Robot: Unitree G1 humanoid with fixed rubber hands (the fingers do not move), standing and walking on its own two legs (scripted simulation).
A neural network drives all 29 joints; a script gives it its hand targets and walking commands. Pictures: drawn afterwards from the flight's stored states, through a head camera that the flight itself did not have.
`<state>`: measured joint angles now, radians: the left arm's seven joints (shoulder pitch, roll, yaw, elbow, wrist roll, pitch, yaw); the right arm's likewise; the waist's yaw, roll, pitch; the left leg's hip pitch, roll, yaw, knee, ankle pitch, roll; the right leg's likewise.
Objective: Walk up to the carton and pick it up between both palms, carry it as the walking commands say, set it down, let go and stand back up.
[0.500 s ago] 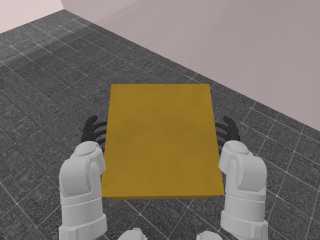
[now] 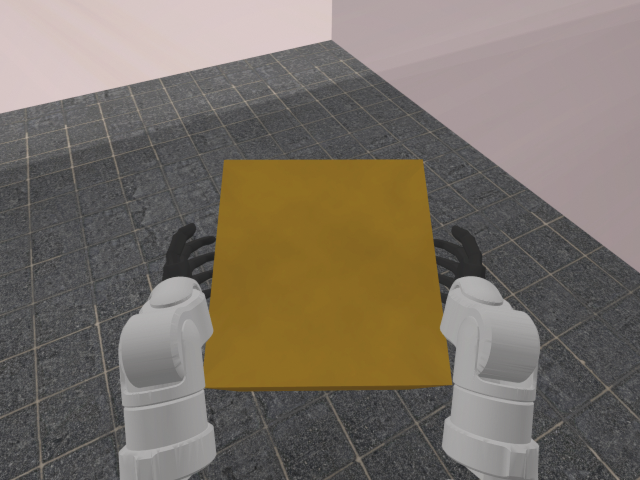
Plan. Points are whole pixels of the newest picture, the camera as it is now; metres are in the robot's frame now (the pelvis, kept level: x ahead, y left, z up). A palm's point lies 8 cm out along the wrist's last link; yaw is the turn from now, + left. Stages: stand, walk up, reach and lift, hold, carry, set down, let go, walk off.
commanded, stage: carry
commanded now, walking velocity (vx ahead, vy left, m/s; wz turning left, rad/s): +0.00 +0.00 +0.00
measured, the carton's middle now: (323, 284) +0.36 +0.00 +0.04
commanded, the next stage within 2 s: none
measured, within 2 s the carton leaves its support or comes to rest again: neither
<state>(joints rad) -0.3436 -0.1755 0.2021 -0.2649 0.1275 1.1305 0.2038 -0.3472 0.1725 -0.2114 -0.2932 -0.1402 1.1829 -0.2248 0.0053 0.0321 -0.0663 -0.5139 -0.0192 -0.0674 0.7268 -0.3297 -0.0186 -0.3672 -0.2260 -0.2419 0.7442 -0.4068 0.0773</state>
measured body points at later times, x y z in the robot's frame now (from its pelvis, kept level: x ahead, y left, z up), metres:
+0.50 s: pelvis -0.03 +0.06 +0.01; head -0.03 +0.07 +0.46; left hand +0.28 +0.24 +0.12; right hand +0.29 -0.08 +0.12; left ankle +0.05 +0.14 -0.71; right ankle -0.01 -0.07 -0.71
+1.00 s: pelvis -0.08 +0.09 +0.02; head -0.09 +0.09 +0.47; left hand +0.22 +0.27 +0.12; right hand +0.23 -0.05 +0.12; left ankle +0.05 +0.14 -0.71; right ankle -0.06 -0.07 -0.70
